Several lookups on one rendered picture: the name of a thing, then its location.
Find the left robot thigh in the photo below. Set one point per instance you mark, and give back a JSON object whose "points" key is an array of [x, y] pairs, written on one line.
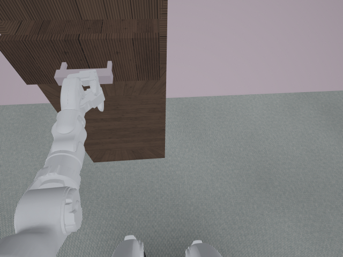
{"points": [[129, 248]]}

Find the robot left upper arm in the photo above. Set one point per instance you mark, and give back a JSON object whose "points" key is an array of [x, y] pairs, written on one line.
{"points": [[45, 218]]}

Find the robot left hand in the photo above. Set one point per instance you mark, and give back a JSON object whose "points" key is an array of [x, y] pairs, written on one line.
{"points": [[73, 95]]}

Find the left robot forearm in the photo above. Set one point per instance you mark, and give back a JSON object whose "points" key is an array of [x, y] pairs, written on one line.
{"points": [[65, 159]]}

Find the cabinet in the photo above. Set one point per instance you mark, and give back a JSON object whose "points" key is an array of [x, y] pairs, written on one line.
{"points": [[133, 123]]}

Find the handle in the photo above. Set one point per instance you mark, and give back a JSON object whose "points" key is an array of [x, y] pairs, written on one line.
{"points": [[105, 75]]}

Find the right robot thigh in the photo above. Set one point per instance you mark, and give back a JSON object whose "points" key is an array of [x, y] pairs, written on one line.
{"points": [[201, 250]]}

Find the drawer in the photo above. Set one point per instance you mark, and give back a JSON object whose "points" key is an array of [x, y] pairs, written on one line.
{"points": [[131, 44]]}

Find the robot thigh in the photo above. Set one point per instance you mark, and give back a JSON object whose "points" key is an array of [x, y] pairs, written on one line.
{"points": [[129, 248], [201, 250]]}

